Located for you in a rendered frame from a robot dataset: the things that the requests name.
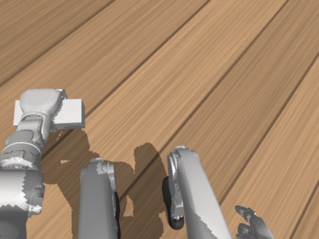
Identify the right robot foot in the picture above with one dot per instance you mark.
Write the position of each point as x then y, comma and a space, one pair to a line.
174, 223

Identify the carton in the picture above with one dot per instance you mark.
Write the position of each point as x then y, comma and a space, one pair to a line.
70, 115

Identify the right robot hand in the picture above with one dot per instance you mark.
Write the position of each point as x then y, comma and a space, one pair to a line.
258, 229

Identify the left robot arm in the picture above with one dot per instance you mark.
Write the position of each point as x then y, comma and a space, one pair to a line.
21, 179

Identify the left robot hand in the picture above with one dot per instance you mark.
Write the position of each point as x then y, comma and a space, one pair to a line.
45, 100

